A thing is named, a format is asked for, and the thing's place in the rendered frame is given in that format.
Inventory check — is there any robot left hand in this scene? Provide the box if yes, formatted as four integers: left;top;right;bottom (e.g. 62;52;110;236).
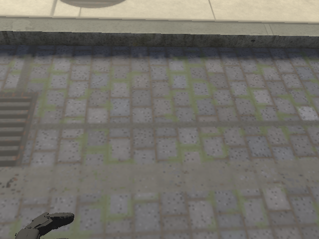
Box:
15;212;75;239

